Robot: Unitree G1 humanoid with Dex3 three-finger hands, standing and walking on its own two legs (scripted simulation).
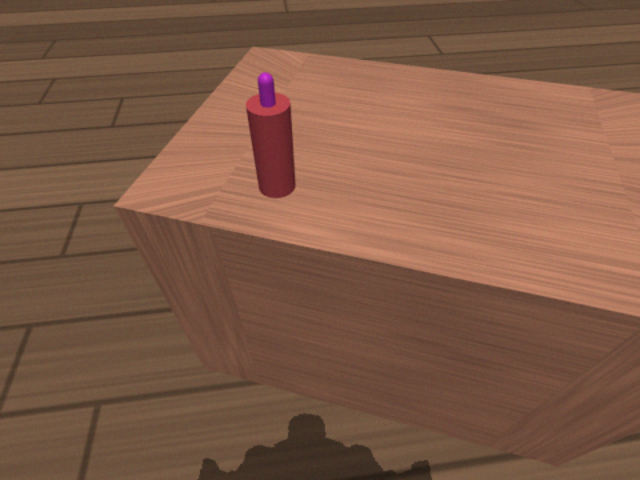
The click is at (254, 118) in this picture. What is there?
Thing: necked bottle
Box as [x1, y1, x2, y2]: [246, 72, 294, 197]
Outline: 264,72 261,73 258,77 259,93 248,99 246,102 246,108 259,189 263,194 267,196 281,197 290,193 294,188 290,105 287,97 282,94 274,92 272,77 270,74
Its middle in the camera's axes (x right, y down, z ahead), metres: -0.08 -0.18 +0.67
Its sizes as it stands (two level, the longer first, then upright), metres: 0.071 0.071 0.224
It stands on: a support 0.75 m high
